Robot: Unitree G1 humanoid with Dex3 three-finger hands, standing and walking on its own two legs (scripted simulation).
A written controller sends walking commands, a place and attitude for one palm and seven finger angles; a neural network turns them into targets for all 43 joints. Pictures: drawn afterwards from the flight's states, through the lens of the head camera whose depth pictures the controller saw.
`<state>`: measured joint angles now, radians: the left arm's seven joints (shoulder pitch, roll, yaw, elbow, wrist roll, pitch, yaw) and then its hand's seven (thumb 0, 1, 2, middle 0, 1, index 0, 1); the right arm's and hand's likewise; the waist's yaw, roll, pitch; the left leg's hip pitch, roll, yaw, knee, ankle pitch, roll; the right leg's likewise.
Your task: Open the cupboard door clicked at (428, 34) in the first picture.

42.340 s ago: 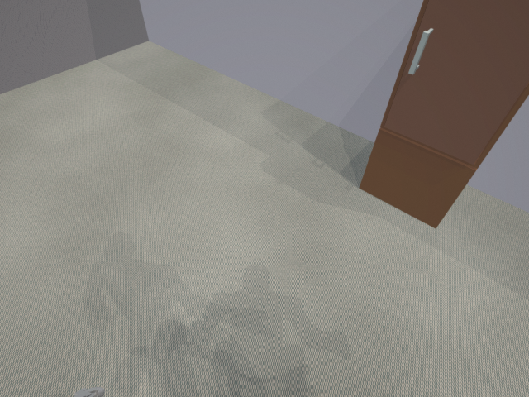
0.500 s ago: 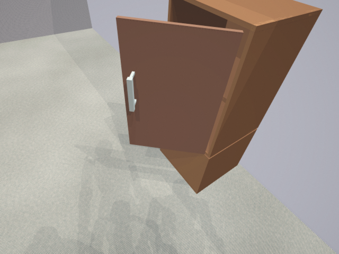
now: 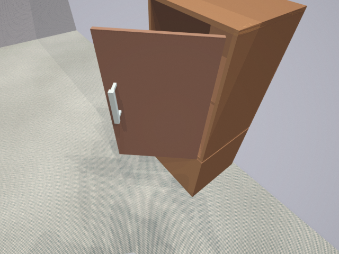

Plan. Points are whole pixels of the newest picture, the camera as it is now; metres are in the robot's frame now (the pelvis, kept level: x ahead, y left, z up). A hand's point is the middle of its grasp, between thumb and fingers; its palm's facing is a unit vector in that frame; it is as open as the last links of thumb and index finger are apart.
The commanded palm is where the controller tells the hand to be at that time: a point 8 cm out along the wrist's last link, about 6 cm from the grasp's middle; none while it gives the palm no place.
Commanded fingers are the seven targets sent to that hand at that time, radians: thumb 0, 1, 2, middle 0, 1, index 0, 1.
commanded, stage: come to a stop and stand still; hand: left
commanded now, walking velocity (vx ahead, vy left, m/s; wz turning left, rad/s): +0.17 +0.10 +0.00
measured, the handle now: (115, 103) +0.59 +0.22 +0.00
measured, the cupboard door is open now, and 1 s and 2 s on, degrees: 47 47 47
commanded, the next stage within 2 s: look again from close up in 1.04 s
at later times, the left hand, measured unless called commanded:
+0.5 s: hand out of the picture +0.08 +0.18 -0.18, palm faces +0.01 -0.98 -0.21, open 7.3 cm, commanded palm none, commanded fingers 0.00 0.90 0.90 -0.20 -0.30 -0.20 -0.30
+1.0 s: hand out of the picture +0.07 +0.22 -0.18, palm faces +0.02 -0.97 -0.22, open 7.4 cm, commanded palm none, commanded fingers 0.00 0.90 0.90 -0.20 -0.30 -0.20 -0.30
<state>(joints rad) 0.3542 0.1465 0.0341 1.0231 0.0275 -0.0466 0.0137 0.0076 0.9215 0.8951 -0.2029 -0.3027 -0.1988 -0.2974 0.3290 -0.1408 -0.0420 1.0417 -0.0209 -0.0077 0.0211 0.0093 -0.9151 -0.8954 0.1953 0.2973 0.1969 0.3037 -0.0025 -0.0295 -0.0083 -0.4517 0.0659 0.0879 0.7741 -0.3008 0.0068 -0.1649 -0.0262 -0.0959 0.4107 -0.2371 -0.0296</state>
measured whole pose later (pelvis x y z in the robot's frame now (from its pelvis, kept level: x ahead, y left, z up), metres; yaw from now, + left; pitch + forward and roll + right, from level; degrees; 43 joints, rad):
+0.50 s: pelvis +0.05 +0.00 -0.01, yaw -1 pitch -1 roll +1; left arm 0.27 0.17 0.01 1.03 0.01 0.01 0.03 0.02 0.94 0.90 -0.20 -0.30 -0.20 -0.30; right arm 0.25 -0.15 -0.03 1.05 -0.01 0.02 -0.03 0.01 -0.94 -0.90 0.20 0.30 0.20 0.30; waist -0.01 -0.02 0.03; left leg -0.27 0.05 0.11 0.53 -0.23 -0.01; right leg -0.29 -0.02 -0.06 0.58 -0.27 -0.03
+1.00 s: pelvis +0.04 +0.03 -0.01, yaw +0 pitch -2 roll +0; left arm 0.30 0.19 0.00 0.98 0.02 0.01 0.03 0.01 0.91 0.90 -0.20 -0.30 -0.20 -0.30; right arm 0.30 -0.16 -0.01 1.00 -0.03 0.02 0.00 0.01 -0.92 -0.90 0.20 0.30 0.20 0.30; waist -0.01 0.00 0.00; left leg -0.29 0.00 0.08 0.54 -0.22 0.03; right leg -0.28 -0.05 -0.06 0.54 -0.24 0.00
